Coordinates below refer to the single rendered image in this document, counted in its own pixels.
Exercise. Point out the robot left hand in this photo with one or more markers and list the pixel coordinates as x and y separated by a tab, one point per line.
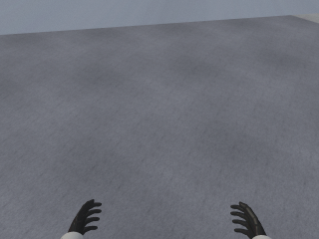
81	219

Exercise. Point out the robot right hand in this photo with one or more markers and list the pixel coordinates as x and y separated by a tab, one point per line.
251	221

